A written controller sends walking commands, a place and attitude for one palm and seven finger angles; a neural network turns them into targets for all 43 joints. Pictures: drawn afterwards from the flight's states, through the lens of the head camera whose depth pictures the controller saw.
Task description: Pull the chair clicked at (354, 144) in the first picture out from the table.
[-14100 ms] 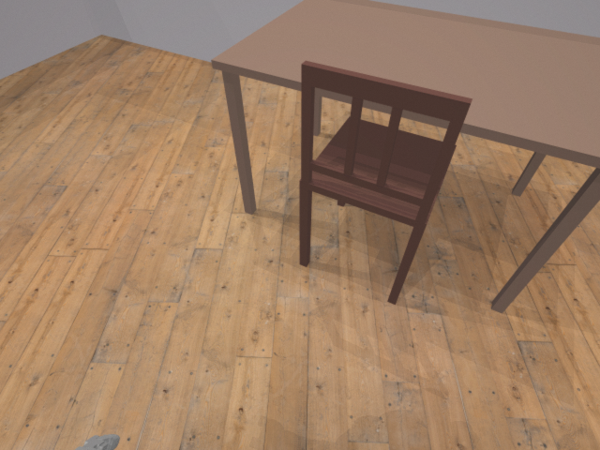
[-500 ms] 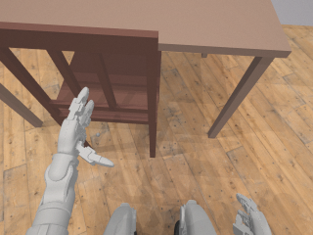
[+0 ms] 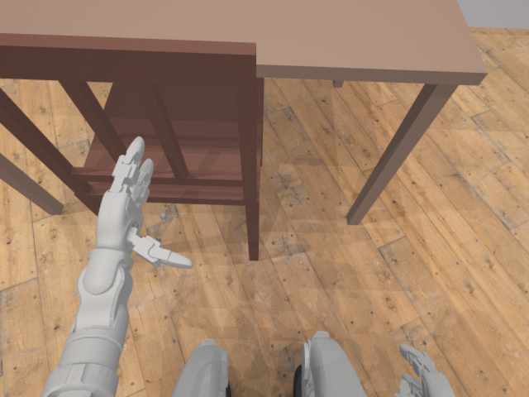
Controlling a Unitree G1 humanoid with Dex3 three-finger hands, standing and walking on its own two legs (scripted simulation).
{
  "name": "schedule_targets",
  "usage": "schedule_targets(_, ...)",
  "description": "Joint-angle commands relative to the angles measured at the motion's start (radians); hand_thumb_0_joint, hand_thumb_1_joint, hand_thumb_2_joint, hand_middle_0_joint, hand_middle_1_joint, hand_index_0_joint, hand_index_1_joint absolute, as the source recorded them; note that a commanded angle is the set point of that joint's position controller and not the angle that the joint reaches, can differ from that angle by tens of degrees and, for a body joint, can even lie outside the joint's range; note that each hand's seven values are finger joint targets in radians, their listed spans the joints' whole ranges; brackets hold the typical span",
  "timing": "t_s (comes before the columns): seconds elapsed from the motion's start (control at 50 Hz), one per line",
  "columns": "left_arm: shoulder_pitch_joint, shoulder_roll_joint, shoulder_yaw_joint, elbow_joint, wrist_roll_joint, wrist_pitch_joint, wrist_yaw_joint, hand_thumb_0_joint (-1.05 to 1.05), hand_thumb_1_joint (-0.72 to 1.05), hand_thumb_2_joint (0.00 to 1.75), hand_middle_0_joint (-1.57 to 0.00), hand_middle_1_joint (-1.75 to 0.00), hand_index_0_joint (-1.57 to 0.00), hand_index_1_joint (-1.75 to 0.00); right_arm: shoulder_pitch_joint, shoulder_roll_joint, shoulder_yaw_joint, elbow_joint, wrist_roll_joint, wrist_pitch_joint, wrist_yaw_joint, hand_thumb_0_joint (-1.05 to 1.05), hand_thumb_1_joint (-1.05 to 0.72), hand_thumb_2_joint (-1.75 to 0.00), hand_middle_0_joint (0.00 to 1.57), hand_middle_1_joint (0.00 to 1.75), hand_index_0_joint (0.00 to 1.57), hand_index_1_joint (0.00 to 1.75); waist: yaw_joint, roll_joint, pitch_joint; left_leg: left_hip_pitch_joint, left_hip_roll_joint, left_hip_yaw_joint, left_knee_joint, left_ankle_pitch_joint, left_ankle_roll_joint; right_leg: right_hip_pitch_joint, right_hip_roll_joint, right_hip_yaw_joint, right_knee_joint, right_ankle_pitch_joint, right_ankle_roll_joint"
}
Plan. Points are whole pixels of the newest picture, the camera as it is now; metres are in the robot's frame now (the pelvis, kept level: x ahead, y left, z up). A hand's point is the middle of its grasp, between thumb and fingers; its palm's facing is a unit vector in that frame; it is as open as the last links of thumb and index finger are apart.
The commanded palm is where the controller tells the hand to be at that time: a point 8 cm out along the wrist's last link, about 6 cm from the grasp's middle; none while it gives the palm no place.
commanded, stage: aim the fingers beside a spindle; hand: left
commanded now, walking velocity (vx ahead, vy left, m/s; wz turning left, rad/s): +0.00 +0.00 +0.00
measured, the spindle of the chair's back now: (106, 133) +0.53 +0.27 +0.01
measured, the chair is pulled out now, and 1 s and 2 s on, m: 0.00 0.00 0.00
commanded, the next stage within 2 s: push the fingers through the gap in 0.26 s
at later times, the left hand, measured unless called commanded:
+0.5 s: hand (163, 216) +0.37 +0.15 +0.02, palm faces -0.06 -1.00 -0.04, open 16.9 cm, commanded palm +0.36 +0.21 +0.02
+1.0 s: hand (165, 187) +0.42 +0.15 +0.02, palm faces -0.05 -1.00 -0.04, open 16.9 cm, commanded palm +0.40 +0.21 +0.02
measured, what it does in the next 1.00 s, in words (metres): stands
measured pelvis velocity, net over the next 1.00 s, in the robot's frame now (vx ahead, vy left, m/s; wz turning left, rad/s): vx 0.00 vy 0.01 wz -0.01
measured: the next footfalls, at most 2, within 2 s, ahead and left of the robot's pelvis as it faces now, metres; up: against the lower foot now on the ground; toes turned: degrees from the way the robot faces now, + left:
none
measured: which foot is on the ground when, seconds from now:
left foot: down 0.00-1.00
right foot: down 0.00-1.00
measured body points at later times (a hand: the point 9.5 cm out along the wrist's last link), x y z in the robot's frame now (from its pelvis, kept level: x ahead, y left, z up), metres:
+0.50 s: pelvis +0.00 +0.00 +0.00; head +0.12 +0.01 +0.43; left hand +0.37 +0.21 +0.02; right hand +0.14 -0.25 -0.12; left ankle +0.01 +0.12 -0.62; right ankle +0.04 -0.13 -0.62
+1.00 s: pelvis +0.00 +0.01 +0.00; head +0.13 +0.01 +0.43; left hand +0.42 +0.21 +0.02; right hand +0.09 -0.26 -0.12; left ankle +0.01 +0.13 -0.62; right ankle +0.04 -0.13 -0.62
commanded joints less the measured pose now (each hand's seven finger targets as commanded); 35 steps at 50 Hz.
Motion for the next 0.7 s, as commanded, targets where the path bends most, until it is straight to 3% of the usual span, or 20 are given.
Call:
schedule_targets(0.0, -0.204, 0.112, 0.02, -0.195, -0.011, -0.069, 0.004, 0.0, -0.5, 0.3, -0.06, -0.08, -0.06, -0.08, 0.035, -0.148, -0.058, -0.113, -0.001, -0.043, -0.01, 0.0, -0.9, -0.9, 0.2, 0.3, 0.2, 0.3, -0.009, -0.02, -0.406, 0.192, -0.042, -0.01, -0.157, 0.326, 0.023, 0.326, 0.033, 0.021, -0.143, 0.283, -0.018)
schedule_targets(0.08, -0.233, 0.127, 0.028, -0.2, -0.005, -0.077, 0.013, 0.0, -0.5, 0.3, -0.06, -0.08, -0.06, -0.08, 0.025, -0.148, -0.056, -0.116, -0.003, -0.041, -0.011, 0.0, -0.9, -0.9, 0.2, 0.3, 0.2, 0.3, -0.009, 0.002, -0.386, 0.181, -0.045, -0.011, -0.156, 0.297, 0.023, 0.309, 0.033, 0.023, -0.141, 0.253, -0.021)
schedule_targets(0.1, -0.222, 0.154, 0.059, -0.212, -0.004, -0.084, 0.017, 0.0, -0.5, 0.3, -0.06, -0.08, -0.06, -0.08, 0.028, -0.148, -0.057, -0.116, -0.004, -0.04, -0.012, 0.0, -0.9, -0.9, 0.2, 0.3, 0.2, 0.3, 0.003, -0.002, -0.411, 0.192, -0.044, -0.011, -0.157, 0.317, 0.022, 0.324, 0.033, 0.024, -0.137, 0.269, -0.022)
schedule_targets(0.16, -0.239, 0.126, 0.026, -0.227, -0.005, -0.089, 0.012, 0.0, -0.5, 0.3, -0.06, -0.08, -0.06, -0.08, 0.02, -0.143, -0.054, -0.121, -0.005, -0.041, -0.011, 0.0, -0.9, -0.9, 0.2, 0.3, 0.2, 0.3, -0.004, 0.006, -0.415, 0.193, -0.046, -0.01, -0.155, 0.319, 0.022, 0.333, 0.033, 0.026, -0.136, 0.279, -0.021)
schedule_targets(0.2, -0.213, 0.152, 0.054, -0.215, -0.005, -0.088, 0.012, 0.0, -0.5, 0.3, -0.06, -0.08, -0.06, -0.08, 0.021, -0.146, -0.053, -0.121, -0.005, -0.039, -0.012, 0.0, -0.9, -0.9, 0.2, 0.3, 0.2, 0.3, 0.003, 0.008, -0.419, 0.203, -0.044, -0.013, -0.156, 0.337, 0.021, 0.33, 0.035, 0.023, -0.132, 0.288, -0.023)
schedule_targets(0.22, -0.196, 0.129, 0.035, -0.204, -0.007, -0.083, 0.007, 0.0, -0.5, 0.3, -0.06, -0.08, -0.06, -0.08, 0.016, -0.143, -0.054, -0.123, -0.003, -0.038, -0.01, 0.0, -0.9, -0.9, 0.2, 0.3, 0.2, 0.3, 0.001, 0.013, -0.41, 0.203, -0.044, -0.009, -0.155, 0.326, 0.02, 0.323, 0.035, 0.024, -0.137, 0.279, -0.022)
schedule_targets(0.28, -0.241, 0.119, 0.016, -0.196, -0.009, -0.076, 0.002, 0.0, -0.5, 0.3, -0.06, -0.08, -0.06, -0.08, 0.017, -0.149, -0.053, -0.121, -0.002, -0.039, -0.013, 0.0, -0.9, -0.9, 0.2, 0.3, 0.2, 0.3, -0.018, -0.003, -0.393, 0.193, -0.043, -0.015, -0.15, 0.303, 0.024, 0.299, 0.036, 0.02, -0.138, 0.254, -0.021)
schedule_targets(0.34, -0.218, 0.127, 0.029, -0.202, -0.014, -0.071, -0.003, 0.0, -0.5, 0.3, -0.06, -0.08, -0.06, -0.08, 0.017, -0.149, -0.055, -0.123, -0.002, -0.04, -0.014, 0.0, -0.9, -0.9, 0.2, 0.3, 0.2, 0.3, -0.004, -0.005, -0.42, 0.201, -0.044, -0.016, -0.152, 0.326, 0.021, 0.325, 0.034, 0.023, -0.135, 0.28, -0.022)
schedule_targets(0.38, -0.26, 0.12, 0.009, -0.224, -0.012, -0.07, -0.004, 0.0, -0.5, 0.3, -0.06, -0.08, -0.06, -0.08, 0.02, -0.148, -0.054, -0.12, -0.003, -0.042, -0.015, 0.0, -0.9, -0.9, 0.2, 0.3, 0.2, 0.3, -0.015, 0.028, -0.43, 0.218, -0.042, -0.017, -0.144, 0.346, 0.021, 0.302, 0.034, 0.02, -0.127, 0.29, -0.023)
schedule_targets(0.44, -0.305, 0.14, 0.038, -0.152, -0.006, -0.065, 0.005, 0.0, -0.5, 0.3, -0.06, -0.08, -0.06, -0.08, 0.024, -0.152, -0.052, -0.105, -0.003, -0.038, -0.019, 0.0, -0.9, -0.9, 0.2, 0.3, 0.2, 0.3, -0.025, -0.021, -0.387, 0.171, -0.044, -0.018, -0.14, 0.293, 0.022, 0.289, 0.034, 0.023, -0.137, 0.249, -0.018)
schedule_targets(0.48, -0.374, 0.161, 0.047, -0.145, 0.0, -0.071, 0.009, 0.0, -0.5, 0.3, -0.06, -0.08, -0.06, -0.08, 0.026, -0.152, -0.049, -0.1, -0.003, -0.041, -0.022, 0.0, -0.9, -0.9, 0.2, 0.3, 0.2, 0.3, -0.029, 0.006, -0.382, 0.162, -0.045, -0.018, -0.137, 0.266, 0.023, 0.272, 0.035, 0.025, -0.136, 0.217, -0.021)
schedule_targets(0.58, -0.387, 0.188, 0.079, -0.095, -0.003, -0.07, 0.002, 0.0, -0.5, 0.3, -0.06, -0.08, -0.06, -0.08, 0.042, -0.152, -0.048, -0.098, -0.008, -0.04, -0.022, 0.0, -0.9, -0.9, 0.2, 0.3, 0.2, 0.3, -0.014, 0.016, -0.462, 0.175, -0.047, -0.015, -0.132, 0.324, 0.023, 0.319, 0.036, 0.031, -0.124, 0.276, -0.022)
schedule_targets(0.68, -0.392, 0.17, 0.063, -0.085, -0.008, -0.056, -0.011, 0.0, -0.5, 0.3, -0.06, -0.08, -0.06, -0.08, 0.06, -0.153, -0.051, -0.098, -0.006, -0.031, -0.012, 0.0, -0.9, -0.9, 0.2, 0.3, 0.2, 0.3, -0.018, 0.039, -0.48, 0.214, -0.042, -0.016, -0.14, 0.38, 0.02, 0.318, 0.039, 0.024, -0.124, 0.319, -0.024)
